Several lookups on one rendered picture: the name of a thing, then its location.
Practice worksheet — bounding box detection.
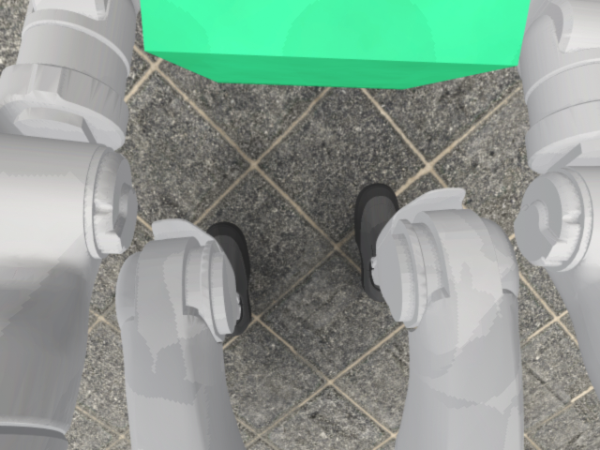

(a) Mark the right robot shin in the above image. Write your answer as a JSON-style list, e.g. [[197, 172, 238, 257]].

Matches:
[[371, 187, 519, 305]]

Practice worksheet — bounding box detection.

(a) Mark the right robot forearm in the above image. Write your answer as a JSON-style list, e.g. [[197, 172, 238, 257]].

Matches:
[[517, 0, 600, 174]]

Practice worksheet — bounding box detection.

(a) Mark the right robot upper arm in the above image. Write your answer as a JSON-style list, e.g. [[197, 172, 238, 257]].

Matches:
[[514, 166, 600, 401]]

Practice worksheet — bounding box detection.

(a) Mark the carton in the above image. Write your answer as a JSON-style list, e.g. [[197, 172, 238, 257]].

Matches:
[[140, 0, 531, 90]]

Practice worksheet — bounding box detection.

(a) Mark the robot shin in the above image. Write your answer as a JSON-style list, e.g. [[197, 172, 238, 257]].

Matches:
[[371, 187, 519, 305], [115, 218, 241, 330]]

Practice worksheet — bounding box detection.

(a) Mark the left robot forearm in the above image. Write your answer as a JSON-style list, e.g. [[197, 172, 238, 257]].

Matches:
[[0, 0, 141, 151]]

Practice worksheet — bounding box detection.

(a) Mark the left robot upper arm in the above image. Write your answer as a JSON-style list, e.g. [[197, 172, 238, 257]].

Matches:
[[0, 133, 138, 450]]

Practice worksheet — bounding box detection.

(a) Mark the left robot shin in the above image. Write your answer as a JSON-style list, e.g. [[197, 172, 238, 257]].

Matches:
[[115, 218, 241, 330]]

